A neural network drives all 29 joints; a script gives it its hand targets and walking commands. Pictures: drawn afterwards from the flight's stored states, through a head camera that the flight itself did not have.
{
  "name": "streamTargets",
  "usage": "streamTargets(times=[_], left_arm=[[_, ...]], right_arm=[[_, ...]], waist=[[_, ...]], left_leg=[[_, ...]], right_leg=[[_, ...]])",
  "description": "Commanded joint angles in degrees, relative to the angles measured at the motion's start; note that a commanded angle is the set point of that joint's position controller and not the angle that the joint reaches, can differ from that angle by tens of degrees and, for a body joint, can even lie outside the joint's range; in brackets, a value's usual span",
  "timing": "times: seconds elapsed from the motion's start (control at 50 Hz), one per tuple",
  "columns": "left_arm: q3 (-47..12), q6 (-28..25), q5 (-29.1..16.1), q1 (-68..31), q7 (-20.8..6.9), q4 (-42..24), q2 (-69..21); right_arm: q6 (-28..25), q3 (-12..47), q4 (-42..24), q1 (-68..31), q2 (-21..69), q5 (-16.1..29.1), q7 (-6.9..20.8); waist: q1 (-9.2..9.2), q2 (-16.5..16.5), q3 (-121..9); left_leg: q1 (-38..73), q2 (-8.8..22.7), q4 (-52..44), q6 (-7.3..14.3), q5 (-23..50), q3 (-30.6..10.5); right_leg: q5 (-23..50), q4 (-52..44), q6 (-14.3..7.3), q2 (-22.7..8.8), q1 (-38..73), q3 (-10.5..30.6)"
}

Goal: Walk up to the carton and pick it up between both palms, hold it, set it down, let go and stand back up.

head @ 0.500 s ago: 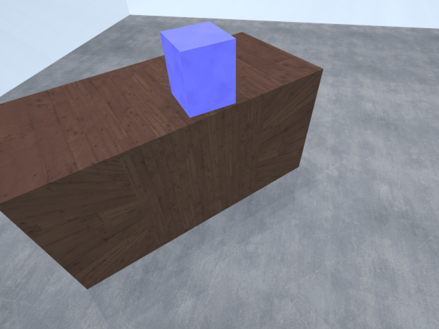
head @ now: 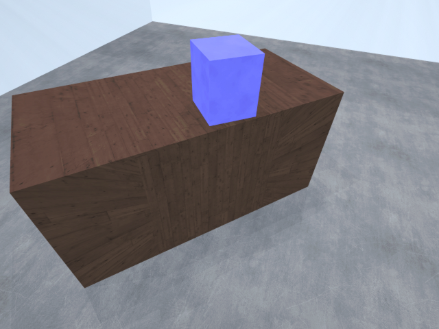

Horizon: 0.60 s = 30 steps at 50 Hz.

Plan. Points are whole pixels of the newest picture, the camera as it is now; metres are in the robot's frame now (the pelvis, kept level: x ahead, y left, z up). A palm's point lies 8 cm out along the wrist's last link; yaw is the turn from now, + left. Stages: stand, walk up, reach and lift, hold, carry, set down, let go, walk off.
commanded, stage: walk up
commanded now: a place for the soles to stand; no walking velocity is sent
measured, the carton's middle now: (224, 79) +1.01 +0.02 +0.02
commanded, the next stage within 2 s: none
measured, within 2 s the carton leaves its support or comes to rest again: neither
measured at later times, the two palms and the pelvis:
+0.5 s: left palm (111, 297) +0.26 +0.27 -0.16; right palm out of the picture +0.12 -0.33 -0.07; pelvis +0.14 -0.02 -0.01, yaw +4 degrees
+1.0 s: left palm (146, 276) +0.31 +0.20 -0.16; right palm (369, 222) +0.46 -0.39 -0.13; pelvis +0.33 -0.11 -0.03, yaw +13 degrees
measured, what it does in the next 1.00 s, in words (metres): walks ahead: left foot, then right foot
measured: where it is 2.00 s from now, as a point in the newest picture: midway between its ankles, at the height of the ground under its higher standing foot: (278, 298)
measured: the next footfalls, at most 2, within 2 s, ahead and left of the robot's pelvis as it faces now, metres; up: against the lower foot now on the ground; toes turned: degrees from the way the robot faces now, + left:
left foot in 0.08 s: +0.07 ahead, +0.12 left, +0.00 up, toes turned +3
right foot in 0.58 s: +0.31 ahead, -0.14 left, +0.00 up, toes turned +5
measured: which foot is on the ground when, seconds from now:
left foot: up 0.00-0.06, down 0.08-0.60, up 0.62-1.00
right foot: down 0.00-0.06, up 0.08-0.56, down 0.58-1.00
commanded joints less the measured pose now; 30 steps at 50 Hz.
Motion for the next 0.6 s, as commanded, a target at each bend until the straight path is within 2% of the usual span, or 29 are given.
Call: streamTargets(times=[0.0, 0.02, 0.04, 0.06, 0.08, 0.1, 0.12, 0.14, 0.16, 0.18, 0.2, 0.22, 0.24, 0.26, 0.28, 0.32, 0.34, 0.36, 0.38, 0.4, 0.42, 0.44, 0.46, 0.48, 0.5, 0.52, 0.54, 0.56, 0.58], left_arm=[[2.7, 1.0, 3.2, -15.2, -0.9, -12.7, 15.5], [1.7, 0.9, 2.4, -13.1, -1.0, -13.7, 10.0], [2.0, 1.6, 1.9, -10.5, -1.0, -13.7, 12.8], [2.6, 1.8, 1.8, -8.0, -0.9, -12.4, 15.3], [2.7, 2.1, 1.7, -8.5, -1.1, -11.4, 17.3], [2.5, 2.3, 2.5, -7.4, -1.2, -10.4, 17.9], [3.4, 2.8, 2.1, -6.3, -1.3, -9.5, 18.6], [3.3, 2.9, 2.1, -6.5, -1.6, -9.0, 18.6], [2.9, 2.6, 2.0, -7.8, -1.5, -9.1, 17.7], [2.7, 2.8, 2.1, -10.0, -1.4, -9.6, 17.6], [2.3, 2.8, 2.4, -10.2, -1.1, -9.7, 16.2], [2.3, 2.7, 2.3, -11.3, -0.9, -10.1, 15.7], [1.5, 3.0, 2.3, -10.8, -0.9, -10.0, 15.4], [1.3, 3.2, 2.1, -12.5, -1.0, -10.9, 14.3], [1.2, 3.2, 2.0, -13.3, -0.9, -10.7, 15.1], [1.2, 3.2, 2.0, -16.2, -1.1, -12.3, 14.4], [1.0, 3.2, 2.4, -17.8, -1.2, -13.2, 14.4], [0.7, 3.1, 2.0, -19.4, -1.1, -13.3, 14.0], [0.9, 2.9, 2.1, -20.3, -1.0, -14.2, 14.0], [1.1, 2.5, 2.0, -20.4, -1.0, -14.3, 14.5], [0.9, 2.0, 1.8, -21.6, -0.9, -14.7, 15.1], [1.5, 1.8, 1.9, -22.2, -0.9, -14.8, 14.6], [1.7, 1.7, 1.8, -22.0, -1.1, -14.9, 14.9], [1.3, 1.4, 1.4, -20.4, -1.0, -13.8, 14.9], [2.1, 1.1, 1.6, -14.5, -0.7, -12.1, 15.4], [2.7, 0.7, 1.2, -7.1, -0.1, -9.6, 16.6], [4.0, 0.1, 1.5, 3.6, 0.4, -6.6, 19.1], [5.0, -0.1, 1.7, 6.0, 1.1, -5.9, 22.9], [4.5, 0.0, 0.9, 3.0, 1.2, -6.7, 24.0]], right_arm=[[-3.5, -7.8, -0.3, 23.1, -15.1, -1.2, -1.3], [-4.1, -8.6, -1.5, 23.5, -19.9, -1.8, -2.6], [-4.7, -8.2, -4.4, 17.9, -20.9, -2.0, -3.2], [-4.8, -7.8, -6.0, 12.6, -20.1, -1.5, -3.8], [-5.1, -7.8, -6.4, 10.8, -21.5, -1.1, -4.0], [-5.4, -8.4, -7.0, 9.1, -22.9, -0.6, -4.3], [-5.4, -7.8, -7.6, 10.0, -20.6, -1.1, -4.3], [-5.6, -7.6, -7.9, 9.8, -19.7, -0.7, -4.3], [-6.1, -7.6, -8.6, 12.9, -18.6, -0.3, -4.5], [-6.2, -7.3, -8.2, 14.6, -18.2, -0.1, -4.8], [-6.3, -6.9, -7.8, 15.7, -16.8, 0.0, -5.2], [-6.3, -6.8, -8.1, 16.1, -16.2, 0.0, -5.2], [-6.3, -6.9, -8.2, 17.1, -15.7, 0.1, -5.4], [-6.2, -7.2, -8.7, 17.0, -17.0, 0.0, -5.8], [-6.0, -7.1, -9.0, 17.8, -16.9, 0.1, -5.8], [-5.9, -7.0, -9.7, 18.6, -16.2, -0.1, -6.1], [-5.9, -7.3, -9.1, 19.4, -18.0, -0.2, -6.4], [-5.9, -7.3, -9.1, 19.6, -17.5, 0.0, -6.7], [-5.7, -7.3, -9.2, 20.1, -18.4, -0.1, -6.7], [-5.8, -8.0, -10.3, 19.0, -20.4, 0.4, -7.0], [-5.7, -7.9, -10.6, 17.9, -19.7, 0.2, -7.1], [-5.8, -7.5, -10.1, 18.5, -19.8, -0.1, -7.2], [-5.9, -7.7, -9.8, 18.3, -20.3, -0.1, -7.4], [-5.9, -8.5, -11.0, 16.4, -21.5, -0.3, -7.6], [-5.7, -8.4, -11.4, 14.1, -21.9, -0.3, -7.6], [-5.4, -7.9, -11.9, 12.7, -20.2, -0.4, -7.2], [-5.6, -6.9, -13.6, 8.2, -16.7, 0.0, -6.8], [-5.7, -4.8, -13.9, 14.1, -10.8, 0.3, -6.1], [-5.6, -4.7, -14.4, 15.3, -12.0, 0.5, -6.8]], waist=[[-10.05, 8.4, 5.9], [-9.67, 22.5, 8.0], [-4.27, 14.6, 7.4], [-1.01, 6.9, 9.6], [-0.57, 8.8, 7.5], [-0.68, 10.6, 7.9], [-0.05, 9.8, 7.4], [0.73, 7.8, 6.8], [-0.06, 9.2, 6.4], [-1.12, 8.5, 3.9], [-1.76, 10.8, 4.0], [-1.40, 11.7, 3.4], [-1.55, 11.3, 3.5], [-2.33, 11.1, 2.8], [-2.05, 10.5, 2.8], [-2.95, 12.0, 4.1], [-3.95, 11.4, 3.2], [-4.03, 8.8, 3.7], [-4.41, 10.6, 3.7], [-3.82, 10.4, 1.7], [-4.31, 9.2, 2.1], [-3.96, 9.1, 2.8], [-3.19, 7.9, 3.5], [-2.38, 9.7, 1.6], [1.69, 10.0, -2.0], [5.08, 7.6, -7.4], [11.68, 3.3, -12.8], [9.64, -13.8, -17.7], [6.63, -14.3, -17.4]], left_leg=[[22.3, 3.5, -22.2, 5.8, 0.2, -3.0], [24.6, 13.3, -33.9, 6.8, -8.6, -27.7], [19.9, 18.9, -37.1, 8.1, -5.5, -44.5], [14.5, 17.6, -36.0, 8.3, -5.1, -40.1], [10.2, 15.9, -38.0, 8.2, -10.7, -39.4], [9.3, 16.8, -37.7, 7.5, -12.2, -38.8], [9.9, 15.1, -36.6, 6.6, -9.8, -36.4], [11.7, 14.8, -35.1, 6.4, -5.5, -34.4], [13.0, 13.8, -33.0, 5.1, 4.1, -31.1], [15.8, 12.5, -30.4, 4.8, 12.9, -28.0], [17.8, 12.4, -28.6, 5.2, 23.8, -25.1], [18.9, 12.3, -27.0, 7.2, 30.3, -23.3], [19.5, 11.4, -26.5, 5.5, 36.9, -20.4], [21.1, 12.2, -25.8, 7.5, 37.2, -21.1], [21.2, 11.6, -24.1, 7.6, 40.5, -19.9], [21.1, 12.1, -23.5, 9.9, 43.2, -18.5], [22.8, 12.7, -22.6, 9.7, 44.7, -20.1], [22.8, 12.2, -22.4, 9.4, 45.8, -18.4], [25.0, 12.5, -21.6, 9.5, 46.6, -20.0], [24.4, 13.9, -20.9, 10.5, 43.9, -19.6], [24.3, 13.1, -18.9, 11.3, 42.6, -19.2], [23.1, 14.4, -18.7, 11.1, 44.4, -20.3], [24.3, 16.5, -18.1, 11.6, 41.0, -23.2], [24.1, 15.6, -17.0, 10.8, 40.9, -19.2], [22.3, 14.6, -10.0, 9.0, 45.4, -17.2], [19.0, 9.9, 0.7, 6.9, 50.1, -11.2], [6.8, 7.1, 16.8, 3.6, 42.7, -7.4], [-11.1, 0.1, 25.4, 2.1, -0.7, -5.7], [-19.5, -2.7, 26.2, 2.6, -12.5, -3.6]], right_leg=[[-14.5, 13.2, -2.9, -6.1, -24.3, 3.5], [-13.9, 32.4, 0.5, 2.7, -37.0, 1.2], [-10.0, 37.3, 2.3, 2.6, -38.6, 8.0], [-7.1, 36.3, 2.1, -0.3, -35.7, 9.3], [-6.7, 35.4, 1.8, -1.2, -31.8, 10.6], [-5.0, 35.9, 1.5, -2.9, -32.1, 12.1], [-2.4, 36.5, 2.3, -3.3, -30.5, 12.2], [-1.3, 35.8, 2.3, -4.3, -30.3, 13.1], [-0.4, 35.2, 2.3, -4.2, -31.1, 11.3], [0.7, 33.9, 3.2, -4.6, -31.1, 11.4], [1.0, 33.5, 3.8, -4.4, -32.6, 9.5], [1.4, 32.8, 4.1, -4.4, -32.4, 9.7], [3.1, 32.3, 3.6, -4.5, -33.3, 8.3], [1.8, 30.3, 4.1, -4.2, -33.9, 7.9], [1.7, 30.5, 4.4, -4.1, -34.6, 7.8], [2.2, 27.0, 3.9, -4.8, -35.6, 6.8], [2.2, 26.2, 4.1, -5.0, -36.6, 6.8], [1.8, 23.4, 3.5, -4.6, -37.0, 6.0], [0.7, 22.8, 3.2, -4.1, -38.1, 6.2], [2.0, 19.7, 2.8, -5.7, -35.7, 7.9], [1.3, 16.0, 2.4, -5.1, -35.2, 7.0], [1.2, 15.9, 1.9, -5.5, -33.5, 7.6], [0.9, 14.3, 1.6, -6.7, -33.5, 10.5], [0.3, 9.5, 0.6, -5.9, -30.4, 8.7], [1.7, 5.4, -0.9, -6.3, -19.9, 10.2], [5.4, -1.6, -1.3, -3.3, -8.0, 7.2], [16.3, -7.3, -1.8, -6.6, 11.5, 11.8], [24.9, 1.7, -2.0, -15.7, 27.3, 20.5], [18.6, -2.1, -3.9, -21.8, 27.7, 31.0]])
